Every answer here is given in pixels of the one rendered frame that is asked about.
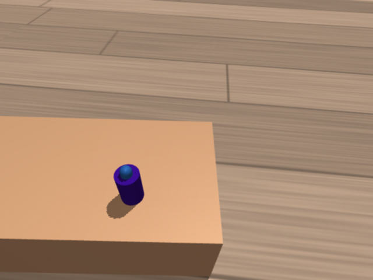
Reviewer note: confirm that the bottle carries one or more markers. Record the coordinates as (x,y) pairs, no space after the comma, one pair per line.
(129,184)

